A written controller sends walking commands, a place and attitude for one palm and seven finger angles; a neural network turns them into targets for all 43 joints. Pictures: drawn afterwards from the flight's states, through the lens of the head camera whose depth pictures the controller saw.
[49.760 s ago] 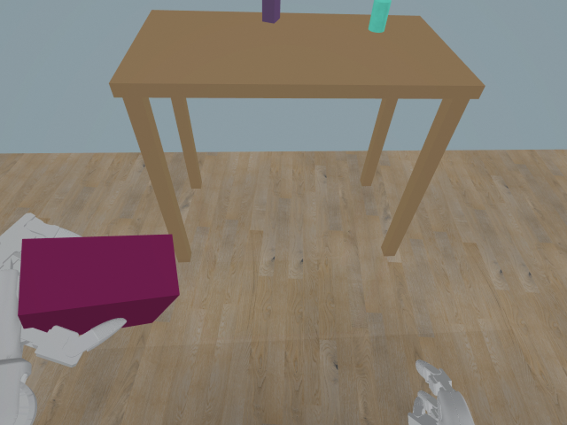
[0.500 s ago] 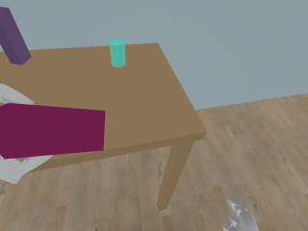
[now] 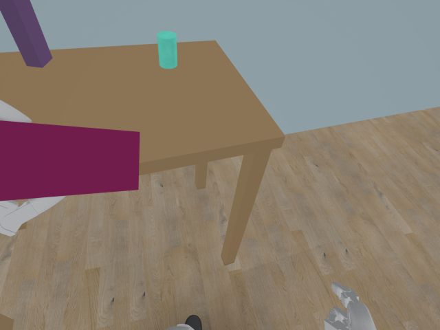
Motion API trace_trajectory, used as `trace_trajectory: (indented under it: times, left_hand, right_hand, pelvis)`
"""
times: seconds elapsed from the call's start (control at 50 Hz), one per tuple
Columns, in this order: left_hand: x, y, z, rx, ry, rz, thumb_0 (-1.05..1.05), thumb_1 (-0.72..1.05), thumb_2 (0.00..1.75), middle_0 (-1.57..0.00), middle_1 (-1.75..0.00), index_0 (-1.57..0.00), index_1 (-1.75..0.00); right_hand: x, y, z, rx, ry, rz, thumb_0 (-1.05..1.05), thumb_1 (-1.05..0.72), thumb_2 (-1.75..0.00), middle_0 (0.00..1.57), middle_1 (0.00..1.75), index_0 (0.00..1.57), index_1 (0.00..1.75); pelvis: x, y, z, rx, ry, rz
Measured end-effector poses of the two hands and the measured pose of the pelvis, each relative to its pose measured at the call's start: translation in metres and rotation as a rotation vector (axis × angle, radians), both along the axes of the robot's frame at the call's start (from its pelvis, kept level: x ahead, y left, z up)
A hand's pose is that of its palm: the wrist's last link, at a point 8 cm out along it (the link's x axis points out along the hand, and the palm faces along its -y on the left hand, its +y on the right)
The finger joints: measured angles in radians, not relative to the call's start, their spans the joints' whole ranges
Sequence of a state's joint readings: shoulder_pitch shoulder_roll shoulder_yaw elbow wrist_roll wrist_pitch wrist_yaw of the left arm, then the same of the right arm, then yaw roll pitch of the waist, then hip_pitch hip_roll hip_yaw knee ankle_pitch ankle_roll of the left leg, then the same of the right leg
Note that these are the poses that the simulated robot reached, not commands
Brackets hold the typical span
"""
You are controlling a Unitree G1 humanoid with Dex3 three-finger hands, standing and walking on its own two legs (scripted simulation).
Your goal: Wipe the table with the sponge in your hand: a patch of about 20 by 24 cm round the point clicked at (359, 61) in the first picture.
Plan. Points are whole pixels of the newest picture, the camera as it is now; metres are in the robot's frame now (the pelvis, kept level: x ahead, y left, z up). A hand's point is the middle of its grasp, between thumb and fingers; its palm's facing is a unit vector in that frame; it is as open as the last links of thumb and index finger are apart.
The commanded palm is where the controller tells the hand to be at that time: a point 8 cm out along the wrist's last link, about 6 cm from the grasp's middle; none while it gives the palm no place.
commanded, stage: step back with the hand held close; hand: left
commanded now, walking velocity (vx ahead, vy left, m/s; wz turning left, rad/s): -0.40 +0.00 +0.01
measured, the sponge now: (79, 157) +0.26 +0.21 +0.23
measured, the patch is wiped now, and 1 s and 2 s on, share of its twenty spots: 1.00 1.00 1.00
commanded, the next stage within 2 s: stop stepping back and stand still in 0.04 s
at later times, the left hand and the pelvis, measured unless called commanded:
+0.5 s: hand out of the picture +0.07 +0.28 +0.26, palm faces +0.41 -0.85 -0.34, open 10.5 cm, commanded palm +0.03 +0.33 +0.28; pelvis -0.14 +0.06 +0.02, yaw -1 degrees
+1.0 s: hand out of the picture +0.06 +0.32 +0.26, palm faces +0.44 -0.81 -0.40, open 10.5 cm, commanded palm +0.01 +0.37 +0.28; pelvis -0.15 +0.09 +0.00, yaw +1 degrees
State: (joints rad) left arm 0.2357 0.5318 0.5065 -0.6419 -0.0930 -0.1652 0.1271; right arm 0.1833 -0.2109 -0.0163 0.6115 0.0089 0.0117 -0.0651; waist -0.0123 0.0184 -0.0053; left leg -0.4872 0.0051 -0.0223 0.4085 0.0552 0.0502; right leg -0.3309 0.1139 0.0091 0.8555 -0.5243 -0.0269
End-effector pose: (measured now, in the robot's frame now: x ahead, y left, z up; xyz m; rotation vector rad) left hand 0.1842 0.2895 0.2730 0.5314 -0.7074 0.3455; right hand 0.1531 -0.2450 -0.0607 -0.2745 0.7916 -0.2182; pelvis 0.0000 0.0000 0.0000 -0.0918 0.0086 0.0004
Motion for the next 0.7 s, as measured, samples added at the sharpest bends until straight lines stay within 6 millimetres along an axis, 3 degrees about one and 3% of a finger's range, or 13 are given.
trace_trajectory:
  times: [0.06,0.12,0.2,0.28,0.36,0.4,0.46,0.52,0.58,0.64,0.7]
  left_hand:
    - [-0.029,0.011,-0.004,-0.035,0.014,0.06,-0.01,-0.59,1.06,-0.7,-1.32,-0.73,-1.34]
    - [-0.062,0.0,-0.016,-0.051,0.02,0.009,-0.01,-0.59,1.06,-0.7,-1.32,-0.73,-1.35]
    - [-0.094,-0.002,-0.01,-0.069,-0.037,-0.115,-0.01,-0.6,1.06,-0.7,-1.32,-0.74,-1.34]
    - [-0.106,0.033,-0.01,-0.089,-0.113,-0.079,-0.01,-0.6,1.06,-0.71,-1.31,-0.74,-1.34]
    - [-0.109,0.063,-0.013,-0.117,0.007,0.037,-0.01,-0.6,1.06,-0.71,-1.32,-0.74,-1.34]
    - [-0.119,0.064,-0.013,-0.117,0.076,0.055,-0.01,-0.6,1.06,-0.7,-1.32,-0.73,-1.34]
    - [-0.142,0.049,-0.013,-0.11,0.149,0.022,-0.01,-0.59,1.06,-0.7,-1.32,-0.73,-1.35]
    - [-0.163,0.031,-0.006,-0.067,0.169,-0.014,-0.01,-0.6,1.06,-0.7,-1.32,-0.73,-1.35]
    - [-0.181,0.026,-0.001,0.01,0.111,-0.002,-0.01,-0.6,1.06,-0.71,-1.32,-0.74,-1.34]
    - [-0.185,0.04,0.008,-0.016,0.053,0.039,-0.01,-0.6,1.07,-0.71,-1.32,-0.74,-1.34]
    - [-0.179,0.061,0.011,-0.09,0.017,0.1,-0.01,-0.6,1.07,-0.71,-1.32,-0.74,-1.34]
  right_hand:
    - [-0.027,0.009,-0.008,0.042,-0.011,0.007,0.01,-0.9,-0.9,0.2,0.3,0.2,0.3]
    - [-0.052,0.018,-0.021,0.059,-0.014,0.011,0.01,-0.9,-0.9,0.2,0.3,0.2,0.3]
    - [-0.084,0.044,-0.014,0.057,0.04,0.033,0.01,-0.9,-0.9,0.2,0.3,0.2,0.3]
    - [-0.099,0.063,-0.012,0.026,-0.007,0.067,0.01,-0.9,-0.9,0.21,0.3,0.2,0.3]
    - [-0.121,0.086,-0.01,0.101,-0.034,0.056,0.01,-0.9,-0.9,0.21,0.3,0.2,0.3]
    - [-0.134,0.097,-0.005,0.146,-0.044,0.056,0.01,-0.9,-0.9,0.21,0.3,0.2,0.3]
    - [-0.15,0.107,0.0,0.184,-0.037,0.067,0.01,-0.9,-0.9,0.21,0.3,0.2,0.3]
    - [-0.156,0.109,-0.003,0.183,-0.02,0.094,0.01,-0.9,-0.9,0.21,0.3,0.2,0.3]
    - [-0.154,0.102,-0.02,0.16,0.001,0.126,0.01,-0.9,-0.9,0.21,0.3,0.2,0.3]
    - [-0.156,0.092,-0.025,0.134,0.042,0.113,0.01,-0.9,-0.9,0.21,0.3,0.2,0.3]
    - [-0.157,0.082,-0.016,0.117,0.014,0.068,0.01,-0.9,-0.9,0.21,0.3,0.2,0.3]
  pelvis:
    - [-0.022,0.003,-0.003,0.019,0.012,0.003]
    - [-0.044,0.014,-0.012,0.03,-0.016,-0.032]
    - [-0.064,0.026,-0.004,0.045,-0.024,-0.01]
    - [-0.096,0.045,-0.014,0.028,-0.004,0.023]
    - [-0.129,0.055,-0.004,0.064,-0.027,-0.002]
    - [-0.134,0.057,0.005,0.069,-0.022,-0.01]
    - [-0.137,0.058,0.015,0.063,-0.007,-0.021]
    - [-0.141,0.056,0.017,0.061,0.005,-0.01]
    - [-0.153,0.054,0.003,0.079,0.015,0.002]
    - [-0.158,0.056,0.005,0.068,-0.008,0.019]
    - [-0.156,0.058,0.009,0.1,-0.02,0.002]
